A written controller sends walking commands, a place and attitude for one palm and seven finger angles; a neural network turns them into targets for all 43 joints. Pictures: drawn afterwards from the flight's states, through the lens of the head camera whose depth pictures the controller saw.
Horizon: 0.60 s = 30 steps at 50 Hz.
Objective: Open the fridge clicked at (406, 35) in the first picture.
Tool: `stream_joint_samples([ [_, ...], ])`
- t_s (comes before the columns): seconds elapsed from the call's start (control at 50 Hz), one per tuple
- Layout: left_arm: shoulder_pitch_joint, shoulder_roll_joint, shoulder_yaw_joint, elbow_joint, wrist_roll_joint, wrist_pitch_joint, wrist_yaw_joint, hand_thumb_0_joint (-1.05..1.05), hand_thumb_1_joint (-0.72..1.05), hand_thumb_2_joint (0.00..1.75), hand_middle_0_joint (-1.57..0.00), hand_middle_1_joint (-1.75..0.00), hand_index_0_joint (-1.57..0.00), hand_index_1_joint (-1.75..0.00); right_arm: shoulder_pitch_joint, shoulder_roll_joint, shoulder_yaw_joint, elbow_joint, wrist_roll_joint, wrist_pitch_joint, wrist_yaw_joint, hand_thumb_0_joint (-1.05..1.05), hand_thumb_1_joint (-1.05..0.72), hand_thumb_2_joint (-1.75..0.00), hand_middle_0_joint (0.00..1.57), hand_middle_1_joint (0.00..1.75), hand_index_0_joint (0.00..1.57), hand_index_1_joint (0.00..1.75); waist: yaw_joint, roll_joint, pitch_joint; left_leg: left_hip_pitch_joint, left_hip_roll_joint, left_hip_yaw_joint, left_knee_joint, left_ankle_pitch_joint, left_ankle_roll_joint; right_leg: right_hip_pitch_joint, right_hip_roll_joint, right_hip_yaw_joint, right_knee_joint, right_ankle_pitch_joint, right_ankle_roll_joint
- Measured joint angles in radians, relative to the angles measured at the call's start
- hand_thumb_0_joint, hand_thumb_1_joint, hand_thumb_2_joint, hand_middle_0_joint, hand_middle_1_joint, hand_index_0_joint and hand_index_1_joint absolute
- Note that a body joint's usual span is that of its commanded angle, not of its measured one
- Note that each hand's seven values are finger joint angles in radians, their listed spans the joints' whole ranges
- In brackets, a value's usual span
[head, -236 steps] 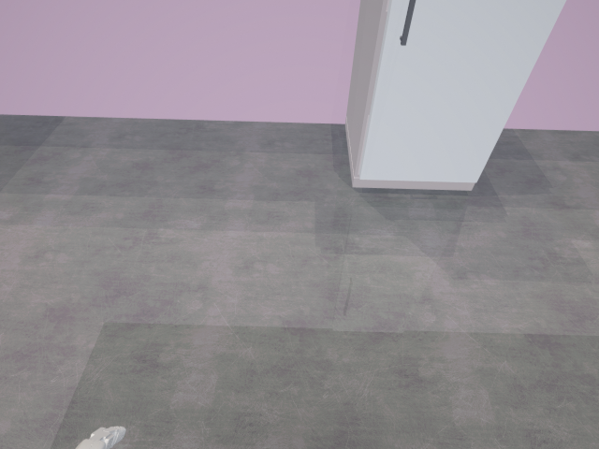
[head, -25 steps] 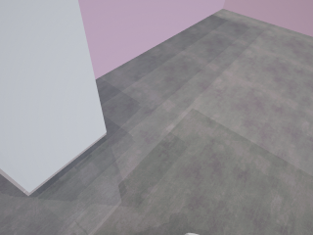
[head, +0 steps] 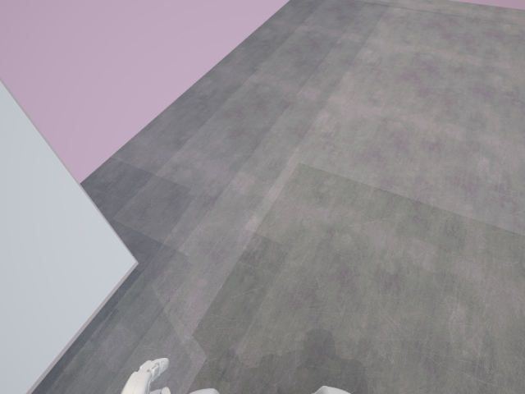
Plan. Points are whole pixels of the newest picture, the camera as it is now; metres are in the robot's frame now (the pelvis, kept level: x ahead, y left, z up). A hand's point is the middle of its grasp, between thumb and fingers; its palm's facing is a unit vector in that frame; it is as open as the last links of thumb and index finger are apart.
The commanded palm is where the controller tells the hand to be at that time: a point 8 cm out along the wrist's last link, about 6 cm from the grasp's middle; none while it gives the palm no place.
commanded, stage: turn to face it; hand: left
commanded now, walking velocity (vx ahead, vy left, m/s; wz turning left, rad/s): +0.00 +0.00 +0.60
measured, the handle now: out of the picture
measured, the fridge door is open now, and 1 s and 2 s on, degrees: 0 0 0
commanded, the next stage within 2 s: take the last steps up to it in 1.74 s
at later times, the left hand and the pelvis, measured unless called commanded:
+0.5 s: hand out of the picture -0.02 +0.28 -0.16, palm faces +0.33 -0.92 -0.23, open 7.4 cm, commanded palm none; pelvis -0.01 +0.05 +0.02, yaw +17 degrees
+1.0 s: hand out of the picture -0.05 +0.20 -0.13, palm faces +0.55 -0.78 -0.28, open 7.4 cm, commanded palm none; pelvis -0.03 -0.02 +0.01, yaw +35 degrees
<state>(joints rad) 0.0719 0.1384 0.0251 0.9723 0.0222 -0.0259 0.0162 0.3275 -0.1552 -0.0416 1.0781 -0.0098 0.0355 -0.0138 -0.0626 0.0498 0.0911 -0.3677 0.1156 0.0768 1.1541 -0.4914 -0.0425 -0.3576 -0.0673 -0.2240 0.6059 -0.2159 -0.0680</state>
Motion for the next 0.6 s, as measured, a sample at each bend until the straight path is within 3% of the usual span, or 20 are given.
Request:
stream_joint_samples([
  [0.14,0.011,-0.035,-0.001,-0.013,0.0,0.024,0.01,0.0,0.91,0.9,-0.2,-0.3,-0.2,-0.3,-0.056,0.005,-0.012,-0.057,-0.009,0.019,0.018,0.0,-0.91,-0.9,0.2,0.3,0.2,0.3,0.013,-0.034,-0.043,-0.078,-0.003,0.028,-0.108,0.073,-0.01,0.06,-0.033,-0.086,-0.085,0.025,0.01],
  [0.24,0.032,-0.001,0.016,-0.023,0.011,0.037,0.013,-0.01,0.91,0.9,-0.21,-0.3,-0.2,-0.3,-0.087,-0.014,-0.025,-0.09,-0.012,0.023,0.027,0.0,-0.92,-0.9,0.2,0.3,0.2,0.3,0.037,-0.064,-0.045,-0.03,-0.001,0.054,-0.275,0.056,-0.004,0.051,-0.068,-0.144,-0.047,0.007,0.031],
  [0.3,0.059,0.035,0.03,-0.024,0.006,0.051,0.012,0.0,0.91,0.9,-0.21,-0.3,-0.2,-0.3,-0.096,-0.03,-0.03,-0.12,-0.014,0.012,0.03,0.0,-0.91,-0.9,0.2,0.3,0.2,0.3,0.044,-0.079,-0.043,0.028,-0.012,0.056,-0.436,0.124,0.015,0.013,-0.106,-0.167,0.037,-0.028,0.054],
  [0.32,0.068,0.05,0.038,-0.021,0.002,0.061,0.011,0.0,0.91,0.9,-0.21,-0.3,-0.2,-0.3,-0.101,-0.03,-0.031,-0.126,-0.017,0.006,0.03,0.0,-0.91,-0.9,0.2,0.3,0.2,0.3,0.045,-0.092,-0.038,0.017,-0.026,0.056,-0.427,0.126,0.042,-0.016,-0.115,-0.141,0.094,-0.101,0.079],
  [0.36,0.086,0.078,0.051,-0.012,0.003,0.088,0.007,0.0,0.91,0.9,-0.2,-0.3,-0.2,-0.3,-0.106,-0.029,-0.028,-0.139,-0.023,-0.005,0.025,0.0,-0.91,-0.9,0.2,0.3,0.2,0.3,0.045,-0.099,-0.028,0.008,-0.041,0.052,-0.424,0.126,0.086,-0.09,-0.086,-0.025,0.266,-0.228,0.107],
  [0.44,0.101,0.112,0.071,0.002,0.006,0.1,-0.006,0.01,0.91,0.9,-0.2,-0.3,-0.2,-0.3,-0.09,-0.03,-0.017,-0.139,-0.019,-0.016,0.01,0.0,-0.91,-0.89,0.2,0.3,0.2,0.3,0.046,-0.08,-0.022,0.038,-0.073,0.016,-0.549,0.203,0.107,-0.182,-0.032,0.12,0.517,-0.167,0.139],
  [0.52,0.119,0.133,0.075,-0.002,0.001,0.088,-0.006,0.01,0.91,0.9,-0.2,-0.3,-0.19,-0.3,-0.077,-0.03,-0.009,-0.129,-0.011,-0.019,0.006,0.0,-0.91,-0.89,0.2,0.3,0.2,0.3,0.057,-0.07,-0.03,0.076,-0.107,-0.013,-0.664,0.273,0.117,-0.182,-0.021,0.186,0.558,-0.103,0.167],
  [0.6,0.119,0.143,0.074,-0.002,-0.003,0.091,0.003,0.01,0.91,0.9,-0.2,-0.3,-0.19,-0.3,-0.071,-0.028,-0.009,-0.128,-0.01,-0.02,0.008,0.0,-0.9,-0.89,0.2,0.3,0.2,0.3,0.052,-0.069,-0.041,0.093,-0.136,-0.049,-0.708,0.306,0.121,-0.14,-0.017,0.218,0.511,-0.116,0.184],
])
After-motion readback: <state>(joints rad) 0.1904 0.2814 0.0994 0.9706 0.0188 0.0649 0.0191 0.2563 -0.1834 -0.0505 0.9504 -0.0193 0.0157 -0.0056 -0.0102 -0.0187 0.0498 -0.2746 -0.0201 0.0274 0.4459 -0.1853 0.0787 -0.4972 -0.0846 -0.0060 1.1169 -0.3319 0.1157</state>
